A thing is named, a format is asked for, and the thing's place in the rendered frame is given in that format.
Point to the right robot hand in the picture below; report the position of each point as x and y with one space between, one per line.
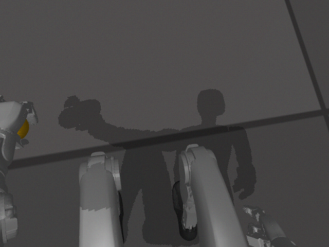
261 235

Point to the ball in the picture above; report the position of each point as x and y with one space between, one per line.
24 129

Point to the left robot hand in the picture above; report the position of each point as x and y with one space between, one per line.
13 115

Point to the left robot arm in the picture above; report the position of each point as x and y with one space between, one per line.
8 211

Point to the right robot arm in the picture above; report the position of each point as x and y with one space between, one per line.
282 242

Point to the right robot foot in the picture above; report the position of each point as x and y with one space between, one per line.
186 234

